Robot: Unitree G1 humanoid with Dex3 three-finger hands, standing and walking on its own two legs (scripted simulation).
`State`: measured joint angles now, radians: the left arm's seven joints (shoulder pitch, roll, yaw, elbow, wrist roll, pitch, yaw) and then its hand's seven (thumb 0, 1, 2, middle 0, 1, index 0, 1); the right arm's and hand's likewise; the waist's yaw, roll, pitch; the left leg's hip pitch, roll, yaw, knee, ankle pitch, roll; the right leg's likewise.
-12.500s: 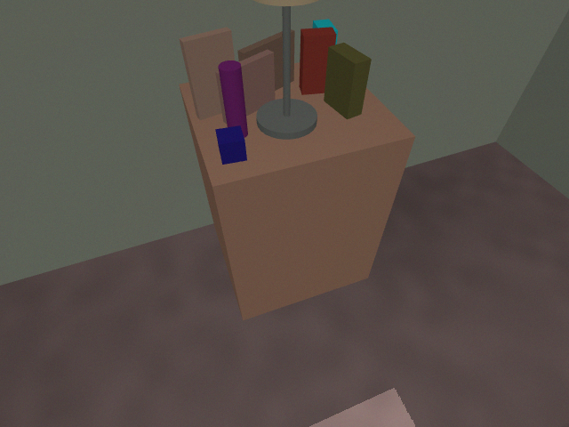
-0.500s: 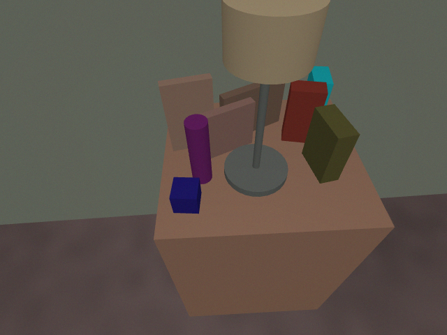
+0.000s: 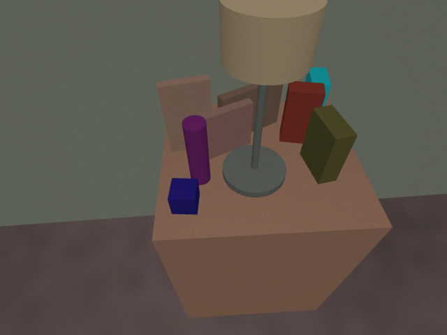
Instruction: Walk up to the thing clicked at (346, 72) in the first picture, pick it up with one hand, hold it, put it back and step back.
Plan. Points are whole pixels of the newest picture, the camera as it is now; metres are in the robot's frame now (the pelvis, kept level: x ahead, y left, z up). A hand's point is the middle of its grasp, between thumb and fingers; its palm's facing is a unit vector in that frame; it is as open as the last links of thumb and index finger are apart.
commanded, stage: rise first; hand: right
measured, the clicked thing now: (324, 145) +0.53 -0.24 +0.00
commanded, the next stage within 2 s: none
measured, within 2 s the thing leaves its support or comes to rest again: neither
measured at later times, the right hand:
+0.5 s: hand (373, 312) +0.18 -0.25 -0.08, palm faces +0.25 +0.90 -0.37, open 15.2 cm
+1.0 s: hand (401, 288) +0.18 -0.25 +0.04, palm faces +0.33 +0.86 -0.39, open 17.4 cm
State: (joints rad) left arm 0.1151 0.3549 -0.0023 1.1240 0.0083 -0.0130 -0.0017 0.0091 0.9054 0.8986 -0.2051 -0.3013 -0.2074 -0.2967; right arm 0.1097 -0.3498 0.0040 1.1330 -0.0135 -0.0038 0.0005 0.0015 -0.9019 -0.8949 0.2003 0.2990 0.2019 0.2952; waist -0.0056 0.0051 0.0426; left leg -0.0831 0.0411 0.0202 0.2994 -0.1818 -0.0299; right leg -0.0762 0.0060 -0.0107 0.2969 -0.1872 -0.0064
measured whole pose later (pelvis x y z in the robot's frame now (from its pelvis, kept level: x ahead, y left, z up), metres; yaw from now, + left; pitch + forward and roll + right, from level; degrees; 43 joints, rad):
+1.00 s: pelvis +0.00 +0.02 -0.01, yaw -1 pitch -3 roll +0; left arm 0.25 0.23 0.12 0.62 -0.02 -0.07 0.06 -0.01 -0.53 0.06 -0.07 -0.06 -0.06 -0.06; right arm 0.43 -0.30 -0.25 -0.01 0.05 -0.13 -0.05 -0.01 0.52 -0.04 0.05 0.05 0.06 0.05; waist -0.05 -0.04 0.03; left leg -0.13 0.03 0.04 0.42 -0.25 -0.01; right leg -0.11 -0.01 0.01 0.39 -0.24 0.01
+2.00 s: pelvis -0.01 +0.02 -0.01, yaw -1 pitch -4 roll +0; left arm 0.26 0.21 0.15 0.61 -0.02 -0.12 0.04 -0.01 -0.55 0.10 -0.07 -0.07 -0.06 -0.07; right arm 0.46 -0.32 -0.33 -0.21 0.05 -0.26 -0.02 -0.02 0.55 -0.06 0.06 0.06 0.06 0.05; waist -0.06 -0.05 0.04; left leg -0.12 0.03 0.04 0.42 -0.23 -0.01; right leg -0.11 -0.01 0.01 0.40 -0.22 0.01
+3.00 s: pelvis -0.01 +0.01 -0.01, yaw -1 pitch +2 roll +0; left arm 0.25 0.25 0.00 0.65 -0.03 -0.17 0.17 -0.01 -0.54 0.06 -0.06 -0.05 -0.06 -0.05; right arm -0.35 -0.63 -0.60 0.69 0.29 0.00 0.47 -0.02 0.52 -0.05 0.03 0.06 0.04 0.06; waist 0.00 -0.01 -0.04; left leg -0.26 0.02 0.04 0.46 -0.24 -0.01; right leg -0.26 -0.01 0.01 0.47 -0.25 0.01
